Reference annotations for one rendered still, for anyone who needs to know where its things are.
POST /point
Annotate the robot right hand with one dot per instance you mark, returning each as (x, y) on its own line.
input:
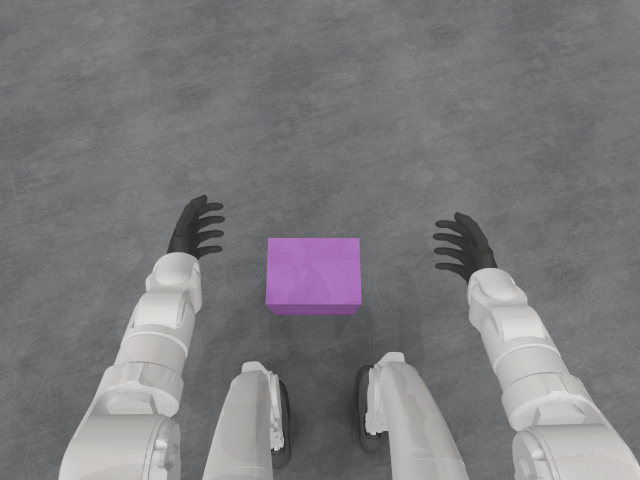
(475, 254)

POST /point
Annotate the right robot upper arm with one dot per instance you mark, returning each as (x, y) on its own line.
(571, 452)

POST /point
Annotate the robot thigh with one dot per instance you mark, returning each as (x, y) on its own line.
(421, 445)
(241, 448)

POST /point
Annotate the robot left hand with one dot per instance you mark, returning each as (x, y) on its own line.
(186, 238)

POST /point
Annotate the robot right forearm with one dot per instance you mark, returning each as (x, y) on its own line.
(537, 387)

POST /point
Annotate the robot left forearm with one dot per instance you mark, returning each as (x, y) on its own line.
(146, 375)

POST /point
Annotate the right robot thigh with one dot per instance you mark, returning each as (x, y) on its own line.
(421, 445)

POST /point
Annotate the left robot upper arm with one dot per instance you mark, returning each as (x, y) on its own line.
(125, 447)

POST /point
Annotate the left robot thigh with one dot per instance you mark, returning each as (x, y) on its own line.
(241, 448)

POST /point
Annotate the carton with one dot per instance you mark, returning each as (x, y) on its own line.
(313, 276)

